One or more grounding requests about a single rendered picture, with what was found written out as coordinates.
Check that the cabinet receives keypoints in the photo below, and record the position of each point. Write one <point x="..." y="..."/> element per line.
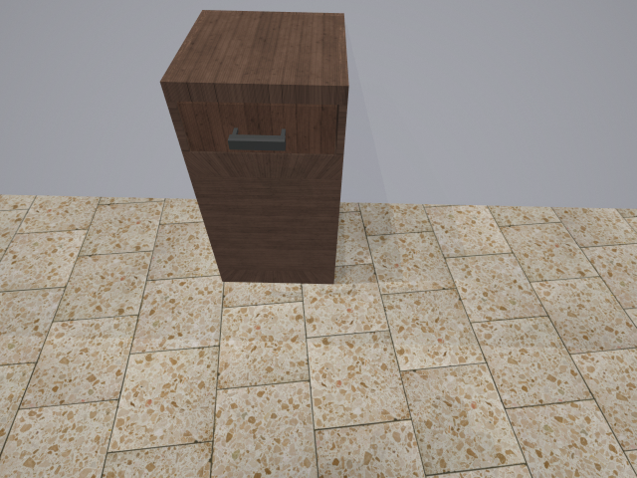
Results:
<point x="270" y="217"/>

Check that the drawer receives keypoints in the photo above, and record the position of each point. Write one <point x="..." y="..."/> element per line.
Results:
<point x="309" y="128"/>

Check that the handle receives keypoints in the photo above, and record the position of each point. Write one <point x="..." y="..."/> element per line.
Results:
<point x="257" y="142"/>

